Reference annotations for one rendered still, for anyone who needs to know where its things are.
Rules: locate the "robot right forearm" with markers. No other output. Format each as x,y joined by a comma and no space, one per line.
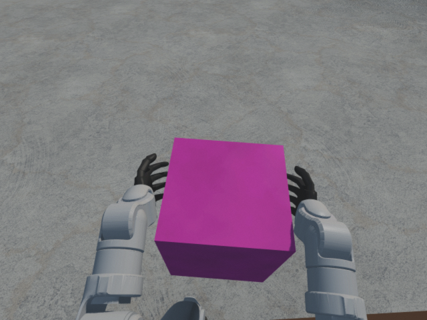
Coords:
332,286

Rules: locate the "right robot hand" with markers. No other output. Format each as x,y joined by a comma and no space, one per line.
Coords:
306,186

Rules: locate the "robot left thigh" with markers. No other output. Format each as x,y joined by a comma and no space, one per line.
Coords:
185,310

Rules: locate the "robot left forearm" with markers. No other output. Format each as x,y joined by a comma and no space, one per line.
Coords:
116,276

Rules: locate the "carton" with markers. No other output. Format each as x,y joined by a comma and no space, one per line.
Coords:
225,212

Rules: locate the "robot left shin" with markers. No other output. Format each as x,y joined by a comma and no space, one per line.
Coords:
193,299

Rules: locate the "left robot hand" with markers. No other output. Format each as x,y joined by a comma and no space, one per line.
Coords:
144,176

